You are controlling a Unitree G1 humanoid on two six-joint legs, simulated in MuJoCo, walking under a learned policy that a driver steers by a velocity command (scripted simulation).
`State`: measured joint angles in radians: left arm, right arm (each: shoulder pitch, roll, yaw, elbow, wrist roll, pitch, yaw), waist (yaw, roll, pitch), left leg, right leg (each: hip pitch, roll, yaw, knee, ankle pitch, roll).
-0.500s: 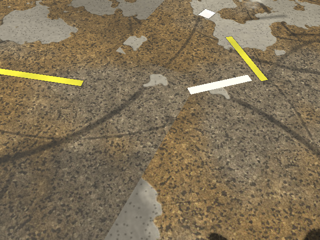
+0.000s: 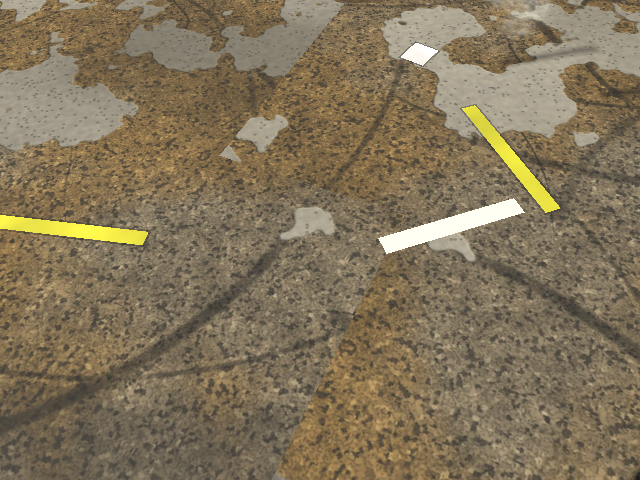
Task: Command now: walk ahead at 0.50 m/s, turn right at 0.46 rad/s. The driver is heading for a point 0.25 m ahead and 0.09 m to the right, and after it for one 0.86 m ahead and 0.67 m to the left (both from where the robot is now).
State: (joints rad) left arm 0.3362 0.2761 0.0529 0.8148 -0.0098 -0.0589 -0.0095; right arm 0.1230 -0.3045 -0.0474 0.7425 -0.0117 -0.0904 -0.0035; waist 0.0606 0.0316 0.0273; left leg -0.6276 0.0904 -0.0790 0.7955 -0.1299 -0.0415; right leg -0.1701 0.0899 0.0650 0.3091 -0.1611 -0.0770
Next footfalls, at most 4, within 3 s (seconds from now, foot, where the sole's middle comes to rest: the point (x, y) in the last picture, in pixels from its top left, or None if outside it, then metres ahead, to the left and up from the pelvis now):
0.20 left None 0.29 0.14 -0.78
0.68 right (393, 445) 0.55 -0.06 -0.78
1.20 left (242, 361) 0.73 0.28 -0.78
1.68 right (260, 245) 1.08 0.28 -0.78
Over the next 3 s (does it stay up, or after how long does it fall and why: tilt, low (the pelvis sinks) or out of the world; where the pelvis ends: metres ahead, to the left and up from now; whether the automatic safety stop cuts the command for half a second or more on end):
stays up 1.05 0.47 -0.01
